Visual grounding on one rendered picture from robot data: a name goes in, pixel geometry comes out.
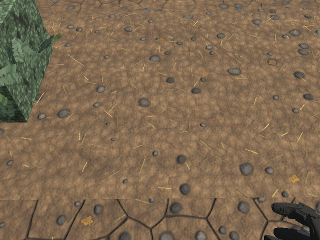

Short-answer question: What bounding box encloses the robot right hand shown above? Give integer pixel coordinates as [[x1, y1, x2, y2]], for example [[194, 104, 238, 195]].
[[264, 202, 320, 240]]

